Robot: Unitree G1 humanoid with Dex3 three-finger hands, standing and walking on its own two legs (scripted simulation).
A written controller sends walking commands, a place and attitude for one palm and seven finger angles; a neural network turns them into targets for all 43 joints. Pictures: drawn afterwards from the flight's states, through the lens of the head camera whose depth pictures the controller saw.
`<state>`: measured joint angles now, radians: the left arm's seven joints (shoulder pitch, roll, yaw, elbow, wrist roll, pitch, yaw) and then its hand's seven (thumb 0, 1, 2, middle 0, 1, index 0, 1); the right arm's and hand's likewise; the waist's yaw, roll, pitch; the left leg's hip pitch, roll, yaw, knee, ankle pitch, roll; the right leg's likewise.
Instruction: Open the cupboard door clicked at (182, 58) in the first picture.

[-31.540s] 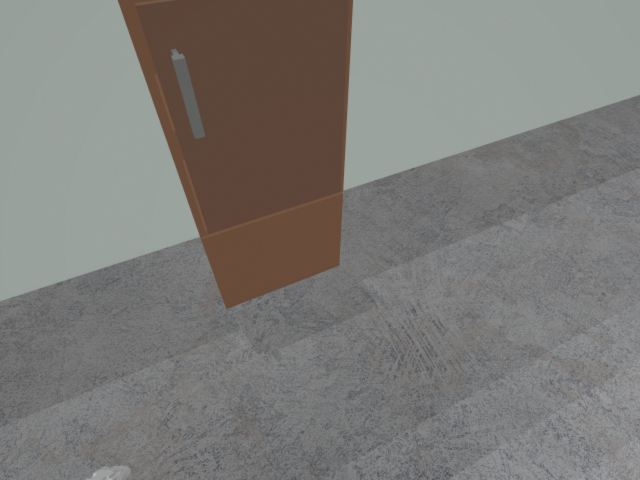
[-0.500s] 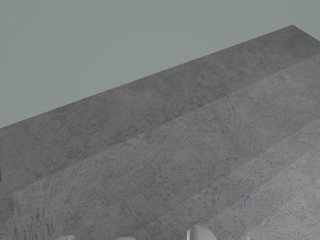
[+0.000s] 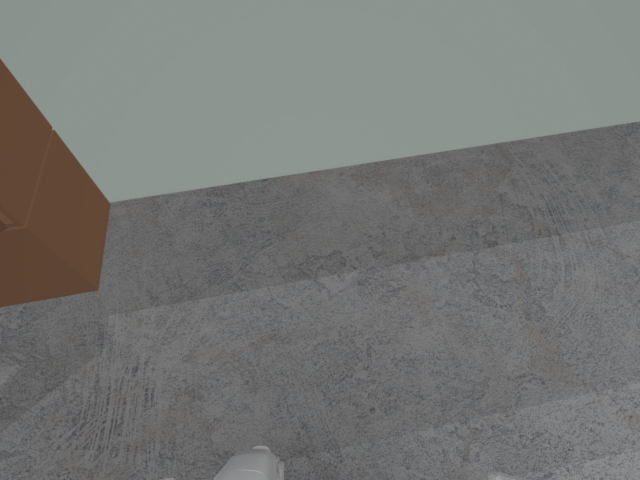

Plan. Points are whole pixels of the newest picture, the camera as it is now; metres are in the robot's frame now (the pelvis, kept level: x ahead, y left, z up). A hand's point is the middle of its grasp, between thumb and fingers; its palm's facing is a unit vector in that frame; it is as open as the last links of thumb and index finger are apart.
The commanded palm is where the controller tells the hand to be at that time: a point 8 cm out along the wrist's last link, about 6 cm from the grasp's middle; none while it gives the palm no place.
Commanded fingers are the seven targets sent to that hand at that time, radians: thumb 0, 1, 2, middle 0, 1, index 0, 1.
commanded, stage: turn to face it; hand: left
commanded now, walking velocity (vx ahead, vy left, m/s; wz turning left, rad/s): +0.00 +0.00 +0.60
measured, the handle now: out of the picture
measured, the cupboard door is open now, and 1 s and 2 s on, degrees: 36 36 36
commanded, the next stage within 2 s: take the last steps up to it in 1.38 s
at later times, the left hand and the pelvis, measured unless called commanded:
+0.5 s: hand out of the picture +0.11 +0.20 -0.15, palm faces +0.26 -0.92 -0.29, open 7.4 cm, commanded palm none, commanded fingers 0.00 0.90 0.90 -0.20 -0.30 -0.20 -0.30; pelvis +0.05 -0.03 -0.01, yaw +16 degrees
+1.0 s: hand out of the picture -0.02 +0.20 -0.18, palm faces +0.59 -0.76 -0.26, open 7.4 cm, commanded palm none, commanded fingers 0.00 0.90 0.90 -0.20 -0.30 -0.20 -0.30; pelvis +0.07 +0.00 -0.01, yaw +35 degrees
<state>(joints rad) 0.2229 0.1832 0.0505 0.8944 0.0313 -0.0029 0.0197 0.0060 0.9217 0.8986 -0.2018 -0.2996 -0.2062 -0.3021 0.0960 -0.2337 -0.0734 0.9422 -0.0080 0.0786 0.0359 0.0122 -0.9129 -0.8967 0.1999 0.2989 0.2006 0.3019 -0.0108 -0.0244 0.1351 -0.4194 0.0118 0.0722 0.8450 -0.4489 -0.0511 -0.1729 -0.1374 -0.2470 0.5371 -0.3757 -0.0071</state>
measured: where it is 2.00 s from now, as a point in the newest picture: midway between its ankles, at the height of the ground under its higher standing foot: outside the picture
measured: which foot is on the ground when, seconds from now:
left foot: up 0.00-0.08, down 0.10-0.48, up 0.50-0.86, down 0.88-1.00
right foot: down 0.00-0.10, up 0.12-0.46, down 0.48-0.88, up 0.90-1.00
